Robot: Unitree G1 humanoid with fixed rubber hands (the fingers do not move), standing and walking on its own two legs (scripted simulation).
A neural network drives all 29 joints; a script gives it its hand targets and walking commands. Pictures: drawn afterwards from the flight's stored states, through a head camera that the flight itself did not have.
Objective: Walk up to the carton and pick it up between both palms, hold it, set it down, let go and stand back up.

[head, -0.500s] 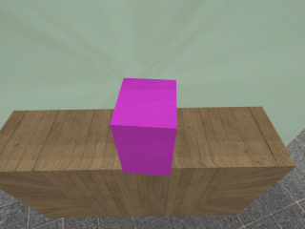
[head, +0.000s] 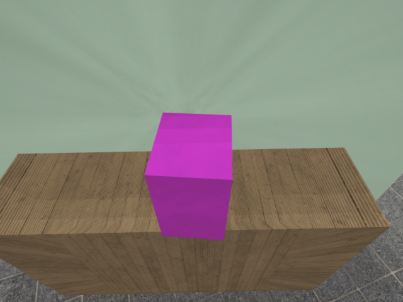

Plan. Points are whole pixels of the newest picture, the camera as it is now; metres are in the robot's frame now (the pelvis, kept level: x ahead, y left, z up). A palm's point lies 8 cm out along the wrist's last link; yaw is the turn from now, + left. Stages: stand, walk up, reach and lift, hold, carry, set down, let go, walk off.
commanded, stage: stand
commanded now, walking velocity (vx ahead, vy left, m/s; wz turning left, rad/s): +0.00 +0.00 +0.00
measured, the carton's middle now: (194, 179) +0.42 +0.05 -0.01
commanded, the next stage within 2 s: walk up in 0.76 s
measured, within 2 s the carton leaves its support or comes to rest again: neither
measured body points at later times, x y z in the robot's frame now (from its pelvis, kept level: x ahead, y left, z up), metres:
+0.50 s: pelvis +0.00 +0.00 +0.00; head +0.01 +0.00 +0.45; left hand -0.03 +0.19 -0.16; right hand -0.02 -0.19 -0.16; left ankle -0.03 +0.12 -0.74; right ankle -0.03 -0.12 -0.74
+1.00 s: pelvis +0.00 +0.00 +0.00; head +0.02 +0.00 +0.45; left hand -0.03 +0.19 -0.16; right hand -0.02 -0.19 -0.16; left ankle -0.03 +0.12 -0.74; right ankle -0.03 -0.12 -0.74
